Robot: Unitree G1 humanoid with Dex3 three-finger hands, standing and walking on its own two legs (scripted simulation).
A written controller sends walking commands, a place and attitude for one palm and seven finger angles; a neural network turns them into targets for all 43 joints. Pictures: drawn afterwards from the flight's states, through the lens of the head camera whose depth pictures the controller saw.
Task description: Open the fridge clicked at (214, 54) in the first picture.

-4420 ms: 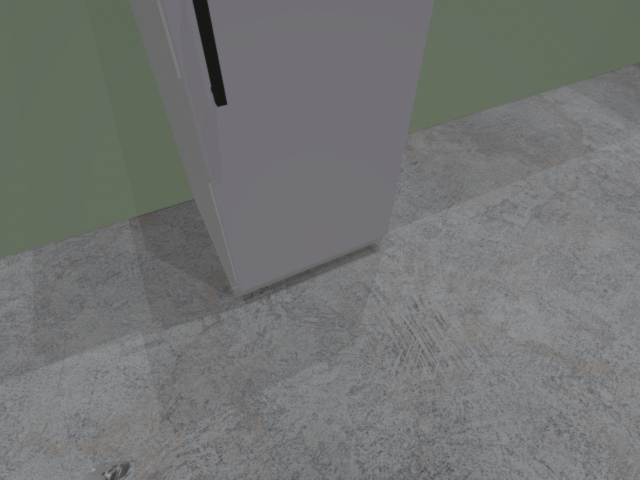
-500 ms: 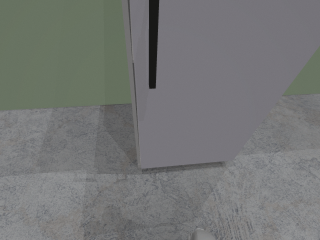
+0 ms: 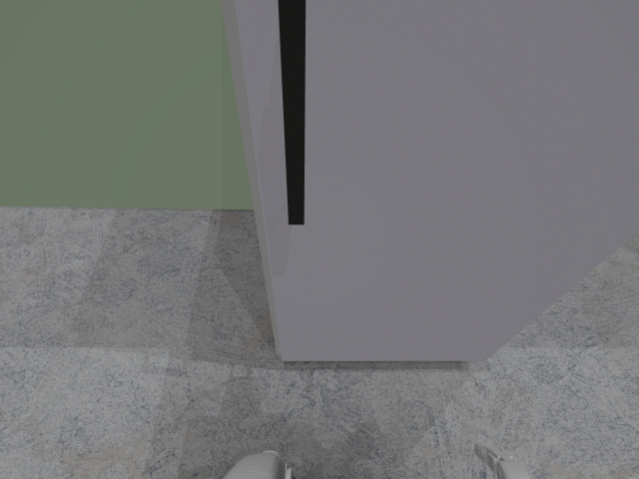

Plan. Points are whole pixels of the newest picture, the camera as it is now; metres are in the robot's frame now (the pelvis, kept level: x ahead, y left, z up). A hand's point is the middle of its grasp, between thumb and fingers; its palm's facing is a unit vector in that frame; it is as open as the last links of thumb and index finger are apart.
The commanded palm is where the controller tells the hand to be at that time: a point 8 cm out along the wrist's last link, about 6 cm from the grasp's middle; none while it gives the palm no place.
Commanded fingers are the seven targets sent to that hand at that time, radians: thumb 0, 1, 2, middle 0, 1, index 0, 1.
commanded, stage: come to a stop and stand still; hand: left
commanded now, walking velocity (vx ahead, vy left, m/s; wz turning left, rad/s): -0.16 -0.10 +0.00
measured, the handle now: (295, 114) +0.44 +0.08 +0.22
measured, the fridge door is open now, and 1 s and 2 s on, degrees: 0 0 0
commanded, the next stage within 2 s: look again from close up in 1.38 s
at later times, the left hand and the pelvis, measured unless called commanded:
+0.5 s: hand out of the picture +0.00 +0.20 -0.16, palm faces -0.01 -0.98 -0.21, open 7.3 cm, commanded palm none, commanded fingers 0.00 0.90 0.90 -0.20 -0.30 -0.20 -0.30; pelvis -0.04 +0.01 +0.01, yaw -1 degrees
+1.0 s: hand out of the picture -0.07 +0.19 -0.17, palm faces +0.04 -0.99 -0.16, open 7.3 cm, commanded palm none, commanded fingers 0.00 0.90 0.90 -0.20 -0.30 -0.20 -0.30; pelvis -0.04 +0.04 +0.00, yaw +0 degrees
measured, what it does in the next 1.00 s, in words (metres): steps on the spot: left foot, then right foot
